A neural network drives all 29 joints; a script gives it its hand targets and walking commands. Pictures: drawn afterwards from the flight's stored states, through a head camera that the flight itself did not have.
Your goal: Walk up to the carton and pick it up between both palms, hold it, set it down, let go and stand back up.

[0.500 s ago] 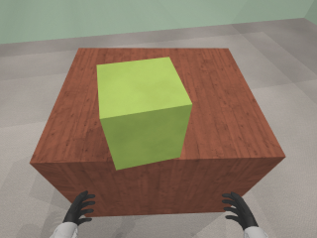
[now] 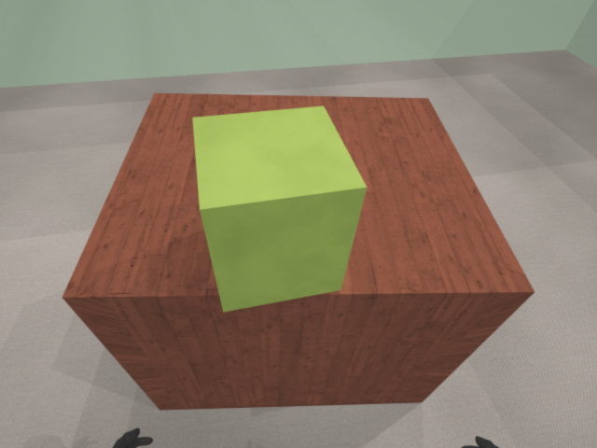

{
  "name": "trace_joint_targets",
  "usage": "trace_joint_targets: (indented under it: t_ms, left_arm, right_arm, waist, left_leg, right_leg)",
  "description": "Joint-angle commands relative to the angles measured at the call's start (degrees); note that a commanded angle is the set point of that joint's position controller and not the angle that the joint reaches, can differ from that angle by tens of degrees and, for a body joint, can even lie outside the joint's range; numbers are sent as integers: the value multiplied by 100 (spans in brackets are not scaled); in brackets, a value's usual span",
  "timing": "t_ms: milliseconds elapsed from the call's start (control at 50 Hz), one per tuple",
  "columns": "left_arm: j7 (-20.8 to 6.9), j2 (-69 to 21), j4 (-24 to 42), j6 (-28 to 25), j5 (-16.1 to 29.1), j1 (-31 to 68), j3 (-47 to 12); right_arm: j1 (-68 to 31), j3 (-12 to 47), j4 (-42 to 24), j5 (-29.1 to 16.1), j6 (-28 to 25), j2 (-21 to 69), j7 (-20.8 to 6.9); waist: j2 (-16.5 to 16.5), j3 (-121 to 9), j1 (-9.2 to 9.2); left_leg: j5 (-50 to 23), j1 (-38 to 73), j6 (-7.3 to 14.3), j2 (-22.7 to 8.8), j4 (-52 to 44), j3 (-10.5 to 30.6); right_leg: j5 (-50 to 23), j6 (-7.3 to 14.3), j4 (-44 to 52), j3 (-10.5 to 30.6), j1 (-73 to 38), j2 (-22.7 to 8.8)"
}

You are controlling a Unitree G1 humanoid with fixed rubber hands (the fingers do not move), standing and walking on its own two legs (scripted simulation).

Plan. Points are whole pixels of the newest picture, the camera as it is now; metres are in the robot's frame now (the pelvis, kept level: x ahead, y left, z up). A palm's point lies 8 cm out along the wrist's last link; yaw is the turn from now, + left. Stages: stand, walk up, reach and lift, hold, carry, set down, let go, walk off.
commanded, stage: stand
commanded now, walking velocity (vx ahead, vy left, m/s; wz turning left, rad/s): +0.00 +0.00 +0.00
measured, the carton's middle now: (272, 210) +0.46 +0.05 +0.04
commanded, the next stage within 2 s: none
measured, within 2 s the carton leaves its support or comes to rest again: neither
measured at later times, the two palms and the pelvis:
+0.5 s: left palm out of the picture +0.01 +0.27 -0.13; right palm out of the picture +0.01 -0.25 -0.10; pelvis -0.02 +0.01 +0.00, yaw +0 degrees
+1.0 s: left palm out of the picture +0.03 +0.26 -0.13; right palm out of the picture +0.02 -0.26 -0.11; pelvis -0.02 +0.01 +0.00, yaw -1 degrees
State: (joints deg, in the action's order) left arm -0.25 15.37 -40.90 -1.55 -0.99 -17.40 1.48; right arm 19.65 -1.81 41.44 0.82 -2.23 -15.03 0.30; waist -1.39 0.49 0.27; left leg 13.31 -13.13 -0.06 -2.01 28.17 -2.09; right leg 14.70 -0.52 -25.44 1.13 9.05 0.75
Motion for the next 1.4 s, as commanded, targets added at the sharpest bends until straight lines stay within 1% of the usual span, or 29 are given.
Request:
trace_joint_targets:
  t_ms: [0, 20, 80, 160, 200, 240, 280, 320, 340, 420, 460, 540, 580, 680, 700, 780, 860, 880, 920, 980, 1040, 1120, 1180, 1220, 1240, 1280, 1300, 1320, 1380]
  left_arm:
    - [39, 688, 363, -100, 1, 2, 140]
    - [40, 688, 331, -90, -3, -51, 124]
    - [52, 716, 264, -67, -6, -97, 94]
    - [45, 696, 160, -43, -13, -218, 75]
    - [50, 679, 113, -38, -11, -324, 60]
    - [58, 737, 80, -44, -17, -350, 51]
    - [56, 717, 27, -50, -18, -400, 42]
    - [59, 685, -28, -44, -23, -457, 34]
    - [59, 673, -46, -52, -21, -502, 18]
    - [73, 718, -107, -75, -16, -527, 11]
    - [79, 722, -135, -63, -15, -554, 2]
    - [86, 738, -201, -49, 23, -596, -22]
    - [94, 770, -207, -41, 22, -538, -32]
    - [106, 755, -246, -37, 39, -581, -47]
    - [109, 748, -244, -28, 43, -612, -53]
    - [116, 762, -217, -25, 34, -504, -55]
    - [115, 718, -275, 3, 48, -549, -58]
    - [123, 749, -285, 5, 49, -527, -59]
    - [124, 735, -277, 4, 40, -515, -62]
    - [131, 754, -308, 10, 50, -522, -60]
    - [139, 754, -353, 5, 59, -446, -63]
    - [140, 713, -386, 8, 57, -493, -67]
    - [152, 741, -443, 9, 48, -470, -72]
    - [158, 714, -456, 11, 70, -453, -77]
    - [155, 716, -491, 14, 75, -451, -78]
    - [164, 719, -504, 22, 67, -490, -76]
    - [169, 717, -531, 22, 74, -457, -76]
    - [172, 690, -539, 27, 72, -478, -90]
    - [178, 730, -548, 39, 87, -472, -83]
  right_arm:
    - [169, -158, -377, -9, -100, -773, 15]
    - [245, -157, -366, -10, -93, -783, 19]
    - [328, -135, -336, -9, -70, -760, 13]
    - [402, -135, -302, -8, -45, -829, 20]
    - [422, -148, -279, 4, -16, -846, 23]
    - [493, -138, -275, 2, -9, -834, 18]
    - [463, -151, -288, -3, -11, -863, 20]
    - [458, -157, -291, -10, 5, -862, 29]
    - [417, -146, -280, -5, 2, -857, 31]
    - [499, -129, -252, -13, 10, -840, 41]
    - [547, -126, -239, -14, 18, -844, 39]
    - [550, -96, -186, -23, 43, -798, 57]
    - [568, -70, -166, -32, 44, -822, 56]
    - [568, -50, -114, -24, 51, -801, 78]
    - [540, -38, -103, -34, 59, -812, 78]
    - [548, -1, -72, -46, 58, -782, 75]
    - [510, 6, -14, -34, 80, -803, 98]
    - [551, 2, -8, -40, 78, -797, 96]
    - [576, 10, 25, -39, 73, -793, 98]
    - [539, 6, 69, -39, 86, -815, 93]
    - [560, 13, 109, -39, 83, -753, 101]
    - [560, 26, 194, -41, 79, -752, 119]
    - [612, 41, 236, -42, 84, -694, 114]
    - [605, 31, 256, -45, 81, -745, 120]
    - [606, 28, 287, -44, 89, -750, 124]
    - [598, 38, 328, -30, 106, -736, 128]
    - [586, 42, 357, -30, 107, -708, 128]
    - [573, 34, 345, -34, 105, -767, 134]
    - [583, 48, 395, -47, 126, -694, 137]
  waist:
    - [106, 94, 0]
    - [163, 80, -26]
    - [-19, 314, -4]
    - [25, 443, -22]
    - [254, 522, -43]
    - [170, 495, -18]
    - [355, 390, -17]
    - [321, 415, -35]
    - [341, 368, -80]
    - [313, 213, -28]
    - [134, 220, -26]
    - [223, 306, -11]
    - [24, 338, 30]
    - [116, 231, 0]
    - [47, 381, -23]
    - [182, 224, 11]
    - [109, 394, -34]
    - [74, 249, 12]
    - [176, 232, -4]
    - [59, 247, -34]
    - [65, 272, 18]
    - [158, 309, -44]
    - [75, 208, 6]
    - [152, 140, -2]
    - [78, 230, 16]
    - [142, 255, -13]
    - [44, 226, -16]
    - [208, 235, -8]
    - [86, 450, 4]
  left_leg:
    - [-216, 42, 152, -423, -510, 630]
    - [-89, -2, 148, -412, -550, 623]
    - [142, -158, 140, -373, -604, 676]
    - [651, -393, 156, -378, -748, 768]
    - [937, -447, 155, -366, -769, 765]
    - [1033, -413, 150, -377, -817, 809]
    - [1257, -496, 177, -427, -919, 916]
    - [1418, -636, 193, -439, -956, 944]
    - [1281, -585, 196, -434, -918, 933]
    - [867, -328, 177, -393, -750, 855]
    - [720, -261, 173, -378, -681, 834]
    - [446, -126, 176, -360, -621, 780]
    - [283, -179, 161, -349, -580, 795]
    - [-6, -40, 161, -360, -530, 784]
    - [28, -123, 166, -359, -533, 779]
    - [-27, -99, 155, -350, -519, 735]
    - [27, -95, 147, -366, -593, 764]
    - [12, -66, 144, -358, -573, 783]
    - [98, -84, 142, -351, -594, 775]
    - [218, -106, 137, -358, -583, 777]
    - [25, -33, 137, -337, -548, 772]
    - [-127, -11, 151, -339, -566, 766]
    - [-239, 65, 140, -346, -522, 764]
    - [-400, 134, 134, -357, -511, 744]
    - [-290, 112, 132, -361, -514, 725]
    - [-275, 93, 130, -356, -547, 753]
    - [-299, 142, 117, -361, -532, 743]
    - [-310, 106, 131, -368, -540, 762]
    - [-136, 3, 132, -335, -597, 741]
  right_leg:
    - [-120, 140, 460, 612, 436, -511]
    - [-50, 135, 444, 626, 426, -515]
    - [166, 129, 453, 600, 571, -482]
    - [370, 119, 364, 582, 633, -423]
    - [549, 118, 411, 606, 700, -425]
    - [619, 119, 338, 618, 795, -402]
    - [569, 104, 235, 597, 700, -366]
    - [520, 93, 199, 538, 652, -332]
    - [442, 87, 193, 565, 601, -354]
    - [283, 87, 214, 637, 735, -390]
    - [310, 85, 237, 645, 780, -411]
    - [253, 113, 308, 697, 935, -429]
    - [111, 108, 273, 709, 847, -440]
    - [-31, 126, 306, 715, 803, -480]
    - [-21, 118, 320, 737, 874, -481]
    - [-129, 129, 279, 701, 671, -481]
    - [-16, 117, 311, 715, 866, -449]
    - [-45, 128, 308, 700, 768, -457]
    - [-3, 132, 312, 714, 735, -458]
    - [98, 124, 353, 718, 774, -469]
    - [-7, 153, 368, 765, 784, -484]
    - [-135, 134, 362, 716, 720, -485]
    - [-216, 140, 360, 722, 673, -491]
    - [-373, 133, 340, 709, 652, -502]
    - [-276, 128, 392, 711, 748, -488]
    - [-227, 123, 396, 692, 695, -478]
    - [-245, 136, 393, 701, 726, -487]
    - [-293, 120, 398, 695, 674, -475]
    - [-165, 149, 445, 718, 794, -487]
